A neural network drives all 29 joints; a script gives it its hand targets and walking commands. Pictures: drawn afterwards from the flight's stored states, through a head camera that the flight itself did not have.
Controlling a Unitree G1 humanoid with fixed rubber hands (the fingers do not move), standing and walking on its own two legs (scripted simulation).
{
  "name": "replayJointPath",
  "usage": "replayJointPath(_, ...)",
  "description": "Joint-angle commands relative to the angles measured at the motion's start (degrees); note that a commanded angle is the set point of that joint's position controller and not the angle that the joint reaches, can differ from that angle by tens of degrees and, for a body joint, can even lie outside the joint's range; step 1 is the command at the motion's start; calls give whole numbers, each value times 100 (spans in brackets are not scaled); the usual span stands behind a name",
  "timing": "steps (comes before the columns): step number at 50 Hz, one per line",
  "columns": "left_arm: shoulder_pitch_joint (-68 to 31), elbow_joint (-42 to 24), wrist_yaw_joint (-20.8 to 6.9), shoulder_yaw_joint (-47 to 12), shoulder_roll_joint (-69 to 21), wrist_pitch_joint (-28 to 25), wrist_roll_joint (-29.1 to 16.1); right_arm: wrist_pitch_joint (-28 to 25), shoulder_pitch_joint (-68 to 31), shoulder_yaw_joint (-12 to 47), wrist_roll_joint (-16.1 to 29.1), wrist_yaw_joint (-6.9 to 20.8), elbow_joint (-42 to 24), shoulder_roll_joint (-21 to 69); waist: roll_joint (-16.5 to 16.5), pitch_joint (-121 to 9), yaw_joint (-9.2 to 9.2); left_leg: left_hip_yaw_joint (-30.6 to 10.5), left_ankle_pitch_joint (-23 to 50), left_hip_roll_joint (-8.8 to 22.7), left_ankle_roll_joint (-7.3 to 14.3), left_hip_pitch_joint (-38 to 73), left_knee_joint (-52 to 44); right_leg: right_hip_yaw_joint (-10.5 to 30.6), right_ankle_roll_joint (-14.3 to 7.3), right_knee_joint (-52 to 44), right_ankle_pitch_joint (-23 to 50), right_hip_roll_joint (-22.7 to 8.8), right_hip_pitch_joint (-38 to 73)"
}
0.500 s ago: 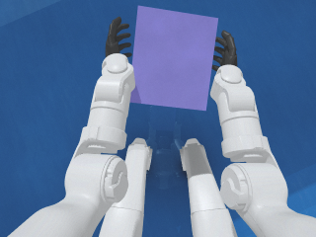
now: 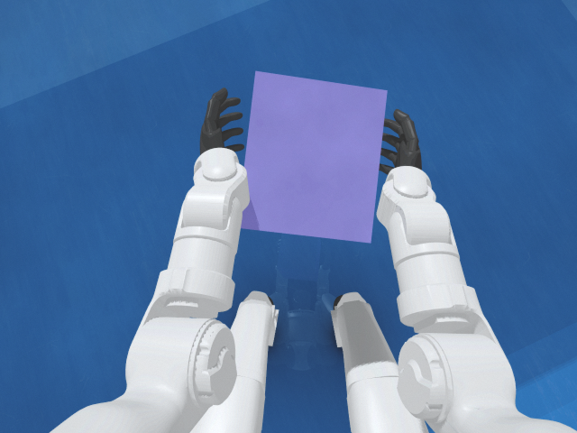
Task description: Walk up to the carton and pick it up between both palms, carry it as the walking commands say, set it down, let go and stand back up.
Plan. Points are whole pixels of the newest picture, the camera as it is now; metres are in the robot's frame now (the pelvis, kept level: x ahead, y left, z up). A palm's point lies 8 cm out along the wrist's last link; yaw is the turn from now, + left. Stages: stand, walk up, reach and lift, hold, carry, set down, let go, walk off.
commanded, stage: reach and lift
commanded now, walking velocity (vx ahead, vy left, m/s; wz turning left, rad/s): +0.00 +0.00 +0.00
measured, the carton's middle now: (303, 170) +0.46 +0.00 -0.12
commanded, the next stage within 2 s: hold in 1.88 s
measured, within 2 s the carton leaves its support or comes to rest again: neither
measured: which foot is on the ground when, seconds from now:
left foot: down 0.00-1.00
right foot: down 0.00-1.00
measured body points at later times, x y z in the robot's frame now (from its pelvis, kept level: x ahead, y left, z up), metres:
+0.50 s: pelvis +0.06 +0.01 +0.04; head +0.09 +0.00 +0.49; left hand +0.44 +0.11 +0.06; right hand +0.42 -0.13 +0.04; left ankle +0.13 +0.14 -0.66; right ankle +0.13 -0.15 -0.66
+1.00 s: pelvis +0.11 +0.00 +0.07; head +0.05 -0.01 +0.52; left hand +0.44 +0.12 +0.12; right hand +0.42 -0.13 +0.09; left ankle +0.13 +0.14 -0.66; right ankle +0.13 -0.15 -0.66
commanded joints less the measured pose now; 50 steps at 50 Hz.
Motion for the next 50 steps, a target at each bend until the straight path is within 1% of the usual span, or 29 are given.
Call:
replayJointPath(1, -3550, 68, -2476, -3523, -7101, -156, -1124, -343, -5092, 3749, 997, 2364, -765, 6766, -148, -11425, -79, 781, 574, -248, 248, 2815, -1077, -871, -204, -1054, 551, 268, 2430)
replayJointPath(2, -3545, -5, -2474, -3558, -7123, -160, -1152, -346, -5095, 3804, 1017, 2362, -842, 6793, -165, -11481, -69, 773, 620, -248, 252, 2953, -1141, -873, -197, -1114, 601, 270, 2547)
replayJointPath(4, -3414, 113, -2479, -3495, -7106, -148, -1085, -339, -4984, 3754, 958, 2372, -750, 6773, -172, -11223, -72, 770, 545, -236, 255, 2950, -1263, -874, -203, -1223, 530, 247, 2557)
replayJointPath(6, -3363, 63, -2482, -3508, -7128, -152, -1084, -336, -4880, 3751, 946, 2385, -742, 6808, -164, -11170, -77, 762, 608, -227, 254, 3087, -1376, -869, -212, -1330, 594, 240, 2683)
replayJointPath(8, -3343, 8, -2479, -3535, -7174, -152, -1082, -336, -4821, 3764, 947, 2395, -787, 6835, -138, -11130, -108, 755, 634, -225, 246, 3220, -1485, -869, -221, -1444, 629, 226, 2784)
replayJointPath(9, -3209, 131, -2482, -3462, -7161, -131, -1015, -324, -4781, 3711, 908, 2402, -711, 6830, -154, -10934, -90, 746, 578, -215, 253, 3209, -1562, -883, -217, -1487, 578, 224, 2742)
replayJointPath(10, -3189, 139, -2479, -3464, -7186, -135, -1017, -328, -4733, 3700, 900, 2402, -702, 6841, -140, -10825, -124, 736, 555, -210, 250, 3232, -1598, -879, -230, -1535, 551, 213, 2778)
replayJointPath(11, -3078, 253, -2480, -3382, -7172, -130, -967, -321, -4655, 3644, 862, 2407, -626, 6867, -171, -10586, -86, 739, 520, -202, 258, 3193, -1660, -871, -232, -1596, 504, 200, 2747)
replayJointPath(14, -2914, 527, -2487, -3230, -7243, -141, -875, -306, -4417, 3441, 791, 2416, -353, 6979, -193, -9787, -137, 716, 373, -179, 261, 3070, -1835, -903, -237, -1756, 344, 184, 2676)
replayJointPath(16, -2682, 896, -2488, -3004, -7318, -142, -747, -302, -4177, 3145, 702, 2416, -14, 7046, -197, -8897, -175, 699, 249, -161, 257, 2863, -1960, -926, -248, -1899, 211, 177, 2536)
replayJointPath(17, -2466, 1138, -2483, -2777, -7316, -145, -640, -291, -3994, 2945, 637, 2405, 196, 7059, -211, -8272, -156, 698, 213, -161, 271, 2683, -2016, -938, -252, -1984, 157, 162, 2441)
replayJointPath(18, -2371, 1263, -2489, -2611, -7330, -141, -589, -268, -3860, 2782, 591, 2400, 300, 7097, -264, -7842, -181, 710, 100, -167, 292, 2600, -2068, -937, -256, -2074, 63, 143, 2472)
replayJointPath(19, -2338, 1367, -2507, -2461, -7363, -133, -556, -242, -3853, 2663, 565, 2407, 322, 7120, -322, -7480, -196, 714, -93, -158, 313, 2540, -2146, -933, -266, -2179, -106, 126, 2511)
replayJointPath(20, -2388, 1586, -2522, -2211, -7304, -124, -436, -214, -3801, 2365, 455, 2430, 617, 7086, -302, -6870, -190, 707, -447, -129, 338, 2318, -2213, -921, -298, -2258, -454, 94, 2330)
replayJointPath(21, -2303, 1675, -2525, -2086, -7303, -109, -362, -199, -3792, 2268, 438, 2453, 640, 7097, -315, -6588, -129, 690, -582, -111, 350, 2349, -2281, -926, -326, -2324, -620, 99, 2313)
replayJointPath(23, -2023, 1916, -2526, -1802, -7256, -70, -241, -162, -3680, 2092, 371, 2458, 752, 7004, -282, -6123, -60, 683, -652, -87, 358, 2352, -2381, -900, -362, -2433, -699, 117, 2307)
replayJointPath(24, -1862, 2032, -2521, -1662, -7183, -42, -169, -132, -3583, 2009, 339, 2448, 850, 6969, -277, -5894, -8, 667, -645, -86, 376, 2335, -2435, -882, -366, -2463, -689, 132, 2308)
replayJointPath(25, -1736, 2068, -2507, -1586, -7145, -11, -129, -98, -3467, 1926, 306, 2441, 915, 6909, -238, -5717, -6, 646, -585, -72, 378, 2350, -2490, -863, -377, -2495, -603, 140, 2354)
replayJointPath(27, -1539, 2056, -2488, -1573, -7151, 75, -132, -19, -3236, 1837, 266, 2430, 949, 6778, -143, -5559, -56, 595, -396, -38, 349, 2501, -2589, -847, -403, -2541, -366, 160, 2451)
replayJointPath(28, -1427, 2007, -2469, -1593, -7156, 117, -134, 29, -3133, 1846, 280, 2417, 931, 6779, -97, -5506, -35, 583, -211, -35, 342, 2636, -2644, -847, -400, -2577, -168, 167, 2541)
replayJointPath(30, -1240, 1889, -2445, -1694, -7201, 217, -202, 131, -2945, 1925, 319, 2396, 815, 6768, -83, -5498, -65, 556, 197, -32, 308, 2871, -2702, -833, -403, -2650, 231, 169, 2709)
replayJointPath(32, -1130, 1617, -2423, -1899, -7222, 325, -326, 252, -2695, 2004, 382, 2379, 726, 6807, -59, -5532, -99, 520, 647, -24, 268, 3129, -2760, -817, -414, -2705, 693, 163, 2929)
replayJointPath(34, -1020, 1347, -2414, -2124, -7303, 433, -474, 351, -2593, 2206, 491, 2361, 410, 6849, -33, -5602, -126, 481, 1090, -19, 241, 3397, -2804, -806, -417, -2752, 1140, 153, 3116)
replayJointPath(35, -901, 1279, -2403, -2189, -7335, 505, -506, 414, -2560, 2277, 532, 2353, 278, 6843, -9, -5577, -128, 465, 1252, -14, 227, 3465, -2828, -798, -420, -2781, 1309, 142, 3182)
replayJointPath(36, -850, 1069, -2398, -2288, -7345, 563, -595, 484, -2475, 2394, 607, 2349, 132, 6891, -24, -5576, -111, 445, 1410, -15, 221, 3549, -2873, -798, -409, -2802, 1483, 144, 3316)
replayJointPath(43, -488, 294, -2421, -2569, -7276, 1082, -805, 990, -2081, 2838, 845, 2321, -584, 6943, -46, -5201, -89, 384, 1758, 4, 218, 3836, -3102, -738, -370, -3033, 1888, 81, 3683)
replayJointPath(44, -449, 185, -2432, -2614, -7265, 1145, -825, 1050, -2038, 2932, 872, 2325, -678, 6977, -106, -5187, -62, 384, 1796, -5, 220, 3845, -3103, -729, -358, -3049, 1938, 74, 3732)
replayJointPath(46, -310, 171, -2458, -2598, -7211, 1278, -823, 1173, -1949, 3008, 905, 2313, -763, 6994, -134, -5050, -5, 392, 1819, -10, 237, 3874, -3155, -726, -329, -3118, 1955, 62, 3764)
replayJointPath(50, -186, 192, -2527, -2528, -7164, 1481, -818, 1334, -1852, 3010, 886, 2292, -840, 6950, -179, -4775, -22, 399, 1735, 1, 248, 3873, -3230, -733, -312, -3209, 1860, 36, 3785)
